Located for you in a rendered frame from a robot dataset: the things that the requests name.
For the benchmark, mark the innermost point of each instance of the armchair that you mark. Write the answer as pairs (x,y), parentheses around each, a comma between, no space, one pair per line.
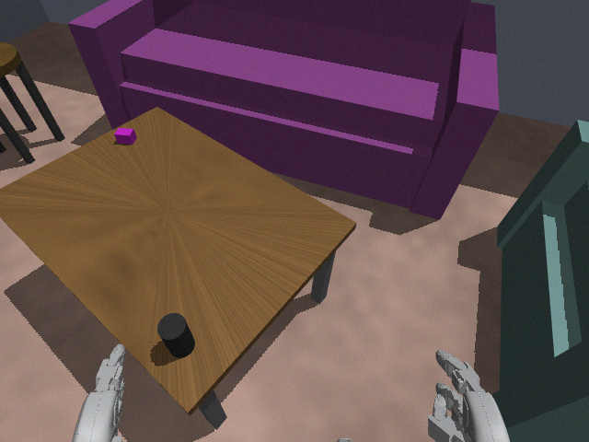
(544,358)

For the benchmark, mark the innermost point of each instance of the right robot hand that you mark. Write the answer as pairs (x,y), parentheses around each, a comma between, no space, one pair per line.
(475,417)

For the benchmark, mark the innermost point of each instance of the stool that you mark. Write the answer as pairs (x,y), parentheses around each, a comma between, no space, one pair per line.
(10,60)

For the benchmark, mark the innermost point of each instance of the coffee table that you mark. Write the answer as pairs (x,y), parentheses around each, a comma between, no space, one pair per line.
(176,223)

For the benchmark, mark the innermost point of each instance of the left robot hand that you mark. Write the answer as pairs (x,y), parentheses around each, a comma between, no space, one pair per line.
(101,411)

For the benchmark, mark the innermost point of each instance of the sofa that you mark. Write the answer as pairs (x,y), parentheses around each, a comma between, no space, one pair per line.
(387,99)

